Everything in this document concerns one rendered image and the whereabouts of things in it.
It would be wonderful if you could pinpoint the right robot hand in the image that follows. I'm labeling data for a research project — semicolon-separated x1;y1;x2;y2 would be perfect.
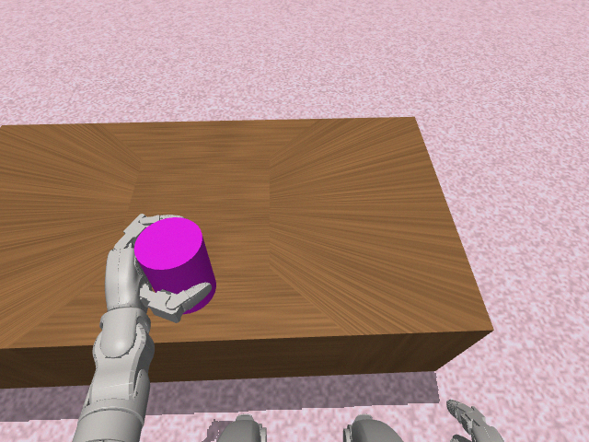
446;400;504;442

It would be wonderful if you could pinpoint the can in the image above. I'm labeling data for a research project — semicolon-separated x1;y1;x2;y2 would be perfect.
134;217;216;314

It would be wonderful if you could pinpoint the left robot hand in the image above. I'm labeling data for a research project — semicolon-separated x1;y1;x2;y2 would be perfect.
105;214;212;323

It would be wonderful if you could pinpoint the left robot arm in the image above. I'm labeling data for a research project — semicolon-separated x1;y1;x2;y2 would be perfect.
72;307;155;442

